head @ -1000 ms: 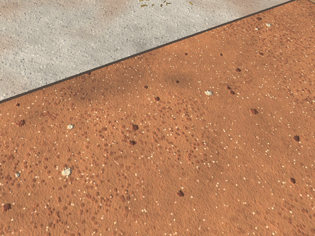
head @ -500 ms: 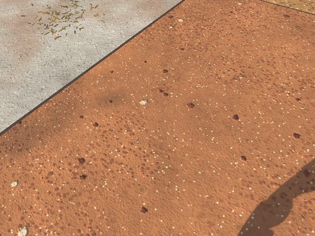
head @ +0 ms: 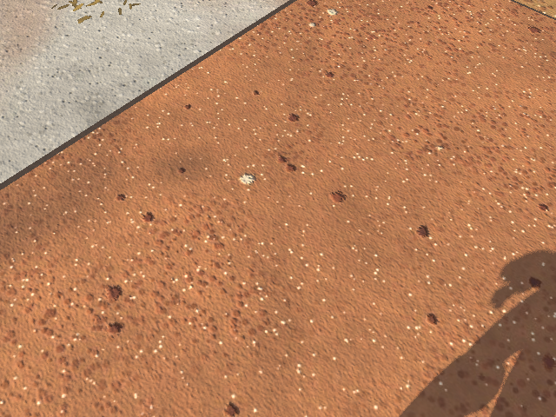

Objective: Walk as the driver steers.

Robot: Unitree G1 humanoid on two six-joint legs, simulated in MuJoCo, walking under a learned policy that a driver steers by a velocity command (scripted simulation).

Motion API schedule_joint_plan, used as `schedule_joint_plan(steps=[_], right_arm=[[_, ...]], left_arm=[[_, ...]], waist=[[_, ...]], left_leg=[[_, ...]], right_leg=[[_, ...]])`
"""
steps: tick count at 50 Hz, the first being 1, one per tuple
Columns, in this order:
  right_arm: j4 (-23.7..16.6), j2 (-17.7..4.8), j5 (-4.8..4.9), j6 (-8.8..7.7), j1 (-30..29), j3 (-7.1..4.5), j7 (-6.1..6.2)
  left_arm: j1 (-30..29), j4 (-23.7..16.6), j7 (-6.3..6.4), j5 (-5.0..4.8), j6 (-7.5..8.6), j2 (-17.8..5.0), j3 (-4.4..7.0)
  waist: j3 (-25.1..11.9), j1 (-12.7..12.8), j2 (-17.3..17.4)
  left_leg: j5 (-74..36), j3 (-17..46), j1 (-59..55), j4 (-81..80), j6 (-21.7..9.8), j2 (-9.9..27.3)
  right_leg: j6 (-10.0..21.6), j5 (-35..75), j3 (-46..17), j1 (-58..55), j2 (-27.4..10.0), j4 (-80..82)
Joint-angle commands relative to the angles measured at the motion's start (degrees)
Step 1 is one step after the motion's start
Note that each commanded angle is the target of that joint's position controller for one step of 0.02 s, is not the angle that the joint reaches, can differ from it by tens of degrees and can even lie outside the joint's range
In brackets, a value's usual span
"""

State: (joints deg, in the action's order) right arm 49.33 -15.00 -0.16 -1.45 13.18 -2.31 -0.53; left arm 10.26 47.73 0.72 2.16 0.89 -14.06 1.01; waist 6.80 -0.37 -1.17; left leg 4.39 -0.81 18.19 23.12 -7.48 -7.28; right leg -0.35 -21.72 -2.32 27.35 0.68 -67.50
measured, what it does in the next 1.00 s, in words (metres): steps on the spot: right foot, then left foot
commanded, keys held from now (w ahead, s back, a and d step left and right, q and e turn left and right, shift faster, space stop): q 0.46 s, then no key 0.14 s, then e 0.22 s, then w+e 0.18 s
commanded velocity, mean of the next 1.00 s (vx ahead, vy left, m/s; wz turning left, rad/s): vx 0.05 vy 0.00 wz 0.24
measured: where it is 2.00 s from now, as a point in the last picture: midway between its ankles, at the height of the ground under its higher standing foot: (334, 360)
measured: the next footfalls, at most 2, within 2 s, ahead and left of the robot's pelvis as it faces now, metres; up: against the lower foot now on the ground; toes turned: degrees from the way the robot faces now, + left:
right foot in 0.42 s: +0.14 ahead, -0.13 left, +0.00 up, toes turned +22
left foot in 0.84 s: +0.04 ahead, +0.05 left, +0.00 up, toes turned +14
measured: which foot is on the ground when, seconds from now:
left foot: down 0.00-0.42, up 0.44-0.82, down 0.84-1.00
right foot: up 0.00-0.40, down 0.42-0.84, up 0.86-1.00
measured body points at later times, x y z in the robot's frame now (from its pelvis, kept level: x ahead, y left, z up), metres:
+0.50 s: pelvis +0.07 -0.06 +0.01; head +0.10 -0.07 +0.46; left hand +0.12 +0.25 -0.09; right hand +0.24 -0.31 -0.12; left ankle +0.05 +0.04 -0.69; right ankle +0.10 -0.15 -0.73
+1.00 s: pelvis +0.08 -0.05 +0.01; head +0.09 -0.04 +0.46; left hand +0.08 +0.23 -0.12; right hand +0.22 -0.30 -0.11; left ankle +0.00 +0.04 -0.73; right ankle +0.10 -0.16 -0.67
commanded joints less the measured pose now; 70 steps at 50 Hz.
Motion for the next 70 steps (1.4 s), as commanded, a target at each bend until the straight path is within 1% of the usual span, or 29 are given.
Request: schedule_joint_plan(steps=[1,8,15,19,20,21,22,23,24,26,30,34,37,40,42,43,44,45,47,54,60,62,63,64,65,66,67,68,70], right_arm=[[-3.2,-8.6,-0.5,-0.06,1.5,-2.32,0.18],[-4.3,-9.8,-0.63,2.29,4.1,-3.52,0.99],[-5.4,-10.6,-1.33,3.14,4.1,-4.34,1.03],[-6.2,-10.5,-0.82,3.67,0.8,-4.49,0.6],[-6.7,-9.9,-0.22,3.72,-0.6,-4.3,0.67],[-7.1,-6.4,0.21,3.57,1.8,-3.43,0.71],[-8.2,-4.9,0.52,3.22,4.5,-3.16,1.05],[-7.0,-10.7,-1.48,3.36,3.2,-4.54,1.36],[-6.4,-11.2,-1.62,3.49,3.3,-4.92,1.23],[-5.0,-9.5,-1.56,4.46,4.6,-4.63,0.52],[-5.5,-7.8,-0.7,5.36,1.4,-3.58,-0.21],[-4.2,-4.2,-0.51,5.99,-0.7,-1.45,0.58],[-3.8,-5.2,0.06,5.93,-3.0,-1.15,2.17],[-2.3,-5.6,0.57,4.65,0.1,-1.03,3.29],[-1.5,-8.1,-0.84,3.0,3.3,-1.41,3.92],[-1.9,-12.4,-1.59,2.65,3.5,-2.21,3.91],[-1.4,-14.3,-1.6,2.77,2.9,-3.17,3.36],[-2.1,-10.6,-1.93,2.28,2.5,-2.41,2.9],[-3.1,-6.3,-1.5,1.48,-1.7,-1.07,2.88],[-1.4,-8.0,-1.62,-2.16,3.7,-1.85,2.07],[-0.7,-11.1,-1.75,-2.68,5.9,-2.97,1.05],[-0.6,-11.9,-1.27,-2.25,5.2,-3.18,0.93],[-0.8,-11.2,-1.08,-2.05,5.2,-2.78,0.87],[-2.5,-9.0,-1.0,-1.95,5.2,-1.88,0.65],[-6.8,-2.3,-1.82,-2.42,3.6,0.0,-0.23],[-5.6,-6.7,-2.13,-2.28,1.1,-0.97,-0.29],[-5.4,-7.2,-0.89,-2.57,0.9,-1.12,-0.75],[-4.1,-6.6,-0.47,-2.84,2.0,-0.82,-1.07],[-1.0,-6.0,-1.52,-1.53,6.5,-0.66,-1.4]], left_arm=[[8.4,-1.0,0.36,0.01,-1.86,-4.8,1.27],[-2.0,-4.6,1.17,-0.38,-3.16,-6.2,1.9],[-3.8,-6.4,1.9,-1.84,-1.71,-6.6,1.44],[1.7,-6.2,2.41,-2.56,-0.48,-7.0,1.24],[4.1,-5.8,2.78,-2.12,-0.03,-7.7,1.45],[2.5,-6.5,3.3,-1.22,0.12,-11.7,2.24],[-2.1,-9.1,3.28,-0.78,-0.44,-16.4,2.9],[-0.7,-8.3,2.82,-0.39,-0.93,-14.7,2.98],[-1.2,-8.7,2.35,-0.9,-0.91,-10.3,1.83],[-3.4,-9.1,1.91,-0.98,-0.74,-8.0,1.16],[1.9,-7.6,1.53,-0.91,-0.3,-8.5,1.45],[3.2,-4.8,0.91,-1.04,0.63,-6.9,0.45],[5.5,-3.1,0.02,-0.94,-0.13,-11.0,1.86],[5.0,-2.3,-0.3,-1.63,-0.77,-12.1,2.86],[3.7,-3.2,-0.35,-2.24,-0.75,-9.5,2.47],[2.8,-5.1,-0.62,-2.71,-0.8,-4.7,1.44],[1.0,-5.5,0.06,-1.71,-1.54,-7.1,2.02],[-0.1,-5.2,0.04,-0.62,-2.05,-9.8,3.05],[2.1,-3.8,-1.44,-0.49,-2.34,-8.9,3.62],[-4.0,-6.4,-4.87,-0.14,-1.96,-5.8,3.14],[-8.5,-10.2,-5.93,-0.26,-1.92,-6.2,2.87],[-3.2,-9.3,-5.34,0.14,-1.38,-6.6,3.31],[4.6,-6.5,-4.68,0.62,-0.74,-7.8,4.17],[14.9,-4.0,-3.55,0.98,-0.21,-12.8,6.02],[18.0,-4.5,-2.75,0.14,0.41,-18.7,6.73],[16.5,-4.1,-2.5,-0.9,0.34,-16.1,5.92],[12.8,-4.3,-2.04,-0.64,0.27,-13.8,5.24],[9.4,-4.7,-1.9,-0.59,0.63,-10.6,4.27],[5.4,-5.0,-1.59,-0.83,1.79,-7.8,3.07]], waist=[[-10.4,2.4,3.4],[-8.4,-1.7,6.6],[-9.4,-2.3,7.9],[-9.8,0.9,8.2],[-9.6,2.4,7.0],[-10.1,-0.1,-1.8],[-9.3,-2.2,-11.2],[-8.8,-0.8,-7.1],[-8.2,-1.7,-3.2],[-7.5,-3.0,-4.4],[-8.3,0.0,-6.6],[-9.3,0.4,-8.0],[-7.8,2.0,-10.8],[-8.9,-0.3,-9.0],[-12.9,-1.5,-3.4],[-12.5,-1.1,9.1],[-8.2,-3.6,16.2],[-4.1,-3.4,10.0],[0.7,-0.5,9.2],[-0.5,-2.6,7.8],[-0.1,-3.0,8.8],[-2.5,0.5,7.2],[-7.3,3.9,3.2],[-14.6,8.3,-5.8],[-17.6,7.6,-19.3],[-14.9,8.0,-8.5],[-9.5,5.3,-4.8],[-7.0,3.1,-1.5],[-6.2,0.0,-2.8]], left_leg=[[-21.6,15.4,-2.5,-7.1,-7.8,15.2],[8.9,24.5,-5.5,-9.2,-4.2,13.7],[-3.8,30.7,-9.8,-4.3,-4.6,13.7],[-8.4,32.9,-7.3,-1.5,-1.6,11.5],[-2.8,31.4,-3.5,0.6,1.0,9.1],[14.1,25.0,2.1,8.4,4.5,3.7],[27.8,11.7,12.8,20.1,7.0,-5.1],[29.6,8.4,12.0,32.1,7.8,-1.3],[27.0,9.2,10.3,36.7,8.1,0.0],[21.5,8.6,10.1,42.8,8.9,0.0],[20.1,8.1,12.5,42.2,10.7,-0.4],[20.8,7.0,4.0,22.8,10.7,2.3],[21.8,1.3,-1.0,12.5,9.8,2.2],[12.2,1.7,-6.3,-0.1,7.9,3.1],[5.9,7.2,-21.2,-6.2,5.3,10.4],[7.1,17.8,-26.7,-7.4,0.6,20.8],[11.1,23.9,-20.3,-10.7,-6.1,28.6],[20.2,24.1,-16.9,-14.1,-7.5,28.5],[26.9,18.2,-14.2,-17.4,-4.2,23.3],[12.9,5.7,-18.4,-16.8,-3.2,22.1],[6.4,-0.5,-13.8,-12.2,-1.5,23.7],[-7.1,-4.0,-11.7,-2.7,-0.2,23.4],[-15.5,-8.3,-8.8,10.0,1.2,20.9],[-10.3,-12.1,2.7,29.0,4.4,16.7],[27.4,-8.4,21.3,44.7,6.8,8.0],[24.1,1.3,24.6,49.4,5.5,9.6],[18.1,1.7,24.2,49.5,4.5,12.3],[13.7,1.8,20.9,45.5,4.1,14.1],[10.2,1.3,15.0,42.2,4.7,15.1]], right_leg=[[-1.7,1.2,0.0,-2.8,-1.0,3.5],[-3.3,4.3,-1.8,4.7,-1.3,14.0],[-1.4,-0.8,-3.0,0.1,2.0,24.0],[0.6,2.1,-2.9,-11.9,3.3,40.0],[1.1,7.3,-3.7,-18.2,1.4,49.0],[3.5,6.2,-13.1,-23.2,-8.5,55.3],[9.5,15.2,-27.9,-25.5,-22.5,56.3],[14.7,26.3,-25.6,-19.9,-24.2,53.1],[14.5,31.3,-20.6,-18.2,-20.7,51.7],[10.9,34.8,-10.7,-18.3,-13.3,49.6],[11.7,45.1,-7.3,-24.3,-12.1,47.0],[10.9,41.1,-8.5,-25.2,-10.9,47.2],[11.4,43.0,-12.1,-23.6,-10.0,45.6],[10.1,46.2,-15.8,-23.2,-10.5,42.8],[6.1,27.1,-15.0,-11.9,-7.8,40.0],[3.7,3.6,-7.0,-0.2,0.5,31.8],[4.0,-12.3,1.0,5.0,4.0,20.7],[4.1,-10.9,-0.9,7.7,0.7,12.6],[3.3,-3.2,-1.9,9.9,-1.0,9.5],[0.0,5.9,1.9,10.8,-3.2,17.2],[3.9,3.2,8.0,0.1,-2.2,28.9],[6.1,2.9,10.0,-9.2,1.1,33.6],[7.4,4.5,9.9,-19.7,3.7,36.8],[10.8,-5.7,-2.7,-34.5,-2.9,42.0],[15.9,-16.8,-35.4,-42.3,-20.7,53.9],[16.6,-11.9,-37.4,-38.8,-21.8,56.4],[15.5,-3.5,-28.1,-33.2,-20.5,54.4],[13.4,6.2,-20.5,-27.9,-17.2,54.5],[10.4,16.2,-10.8,-23.0,-12.7,56.8]])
